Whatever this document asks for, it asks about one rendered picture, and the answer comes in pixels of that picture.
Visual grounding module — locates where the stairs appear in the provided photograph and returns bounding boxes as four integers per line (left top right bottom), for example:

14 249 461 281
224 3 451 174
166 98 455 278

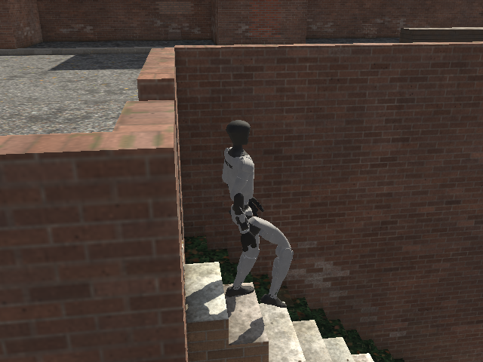
183 254 374 362

